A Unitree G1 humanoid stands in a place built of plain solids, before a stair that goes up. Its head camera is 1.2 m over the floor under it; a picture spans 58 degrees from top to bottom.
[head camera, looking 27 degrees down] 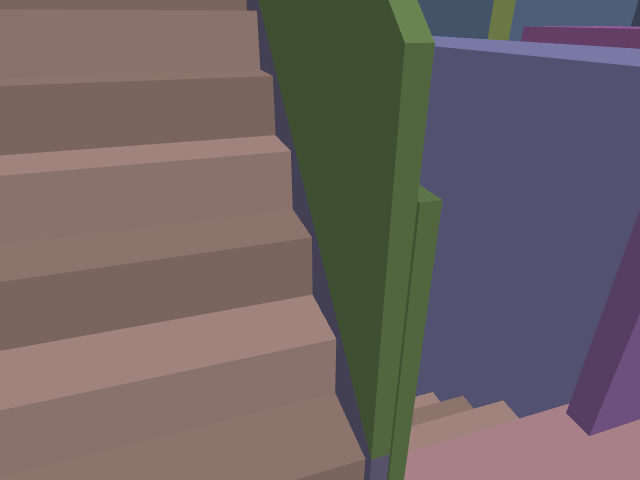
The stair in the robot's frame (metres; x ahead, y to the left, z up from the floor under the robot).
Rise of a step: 0.21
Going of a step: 0.23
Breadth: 1.01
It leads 18 degrees to the left of straight ahead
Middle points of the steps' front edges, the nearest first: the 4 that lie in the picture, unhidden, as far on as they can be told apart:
0.79 0.43 0.41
1.01 0.50 0.62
1.23 0.57 0.82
1.45 0.64 1.03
